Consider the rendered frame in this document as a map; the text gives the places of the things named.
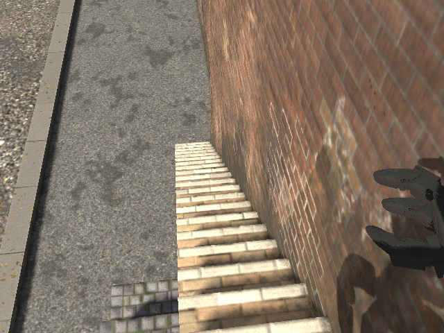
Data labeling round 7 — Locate stairs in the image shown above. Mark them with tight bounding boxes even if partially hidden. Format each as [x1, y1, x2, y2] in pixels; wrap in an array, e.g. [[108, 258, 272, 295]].
[[175, 142, 332, 333]]

